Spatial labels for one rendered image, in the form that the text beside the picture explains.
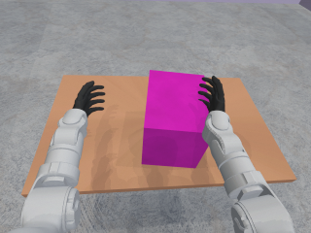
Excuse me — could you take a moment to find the table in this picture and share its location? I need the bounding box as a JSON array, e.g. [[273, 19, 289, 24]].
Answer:
[[21, 75, 297, 198]]

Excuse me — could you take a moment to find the left robot upper arm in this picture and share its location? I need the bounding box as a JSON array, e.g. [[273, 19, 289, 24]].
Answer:
[[7, 185, 81, 233]]

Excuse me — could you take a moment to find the right robot hand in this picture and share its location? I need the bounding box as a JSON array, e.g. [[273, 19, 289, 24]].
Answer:
[[197, 76, 225, 114]]

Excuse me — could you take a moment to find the carton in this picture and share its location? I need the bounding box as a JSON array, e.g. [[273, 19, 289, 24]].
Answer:
[[141, 70, 210, 169]]

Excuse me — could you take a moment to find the robot right forearm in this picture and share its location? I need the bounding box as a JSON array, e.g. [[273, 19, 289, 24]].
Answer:
[[201, 111, 295, 232]]

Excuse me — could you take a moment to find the right robot upper arm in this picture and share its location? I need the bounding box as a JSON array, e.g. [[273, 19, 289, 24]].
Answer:
[[230, 194, 294, 233]]

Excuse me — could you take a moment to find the left robot hand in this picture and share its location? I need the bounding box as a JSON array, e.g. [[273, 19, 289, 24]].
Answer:
[[72, 81, 106, 117]]

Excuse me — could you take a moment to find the robot left forearm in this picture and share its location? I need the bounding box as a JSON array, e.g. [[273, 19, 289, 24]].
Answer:
[[20, 108, 88, 227]]

